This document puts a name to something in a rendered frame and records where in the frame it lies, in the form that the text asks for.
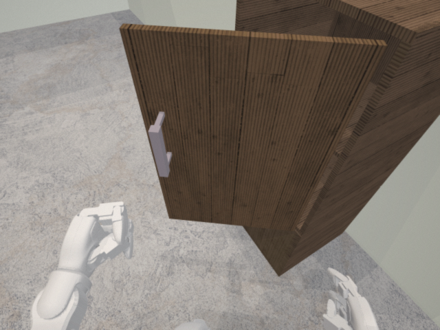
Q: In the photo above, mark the left robot hand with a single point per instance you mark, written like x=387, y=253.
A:
x=79, y=252

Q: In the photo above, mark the left robot forearm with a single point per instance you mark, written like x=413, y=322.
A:
x=62, y=304

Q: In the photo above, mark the cupboard door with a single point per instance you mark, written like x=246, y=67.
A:
x=252, y=118

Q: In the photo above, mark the left robot shin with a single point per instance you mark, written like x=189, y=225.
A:
x=199, y=320

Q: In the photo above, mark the right robot hand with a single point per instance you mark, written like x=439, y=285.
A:
x=355, y=311

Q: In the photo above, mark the handle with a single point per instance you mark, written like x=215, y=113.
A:
x=157, y=142

